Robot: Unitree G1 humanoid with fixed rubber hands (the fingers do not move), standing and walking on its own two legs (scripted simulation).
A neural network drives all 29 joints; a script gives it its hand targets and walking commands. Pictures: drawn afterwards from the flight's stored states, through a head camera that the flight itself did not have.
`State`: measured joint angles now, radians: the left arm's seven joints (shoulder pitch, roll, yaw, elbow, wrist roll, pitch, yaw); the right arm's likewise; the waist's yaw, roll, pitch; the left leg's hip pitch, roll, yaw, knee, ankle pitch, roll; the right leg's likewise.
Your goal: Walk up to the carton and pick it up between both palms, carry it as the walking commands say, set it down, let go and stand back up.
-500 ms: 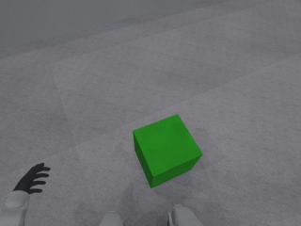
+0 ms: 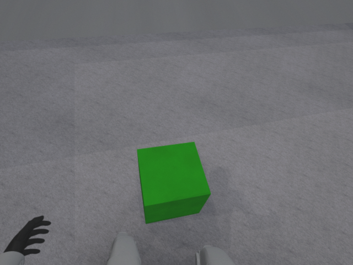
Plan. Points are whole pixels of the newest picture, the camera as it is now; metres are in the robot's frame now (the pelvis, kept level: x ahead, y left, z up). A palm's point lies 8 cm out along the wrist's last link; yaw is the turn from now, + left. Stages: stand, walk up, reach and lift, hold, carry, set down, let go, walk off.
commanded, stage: walk up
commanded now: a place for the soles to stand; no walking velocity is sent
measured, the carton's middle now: (169, 183) +0.53 -0.01 -0.56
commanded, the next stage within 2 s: none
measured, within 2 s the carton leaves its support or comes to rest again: neither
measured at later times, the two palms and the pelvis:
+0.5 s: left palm out of the picture +0.04 +0.20 -0.05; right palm out of the picture +0.15 -0.44 -0.06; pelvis -0.01 -0.14 +0.03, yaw +10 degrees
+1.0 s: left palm out of the picture +0.02 +0.22 -0.04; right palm out of the picture +0.17 -0.41 -0.04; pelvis +0.00 -0.12 +0.05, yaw +14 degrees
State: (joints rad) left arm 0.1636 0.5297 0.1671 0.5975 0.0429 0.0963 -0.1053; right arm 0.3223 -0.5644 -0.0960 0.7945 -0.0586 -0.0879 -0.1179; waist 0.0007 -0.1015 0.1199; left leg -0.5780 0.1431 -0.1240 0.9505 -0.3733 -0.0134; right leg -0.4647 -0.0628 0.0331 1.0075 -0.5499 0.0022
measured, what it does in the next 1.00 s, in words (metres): steps to the right: left foot, then left foot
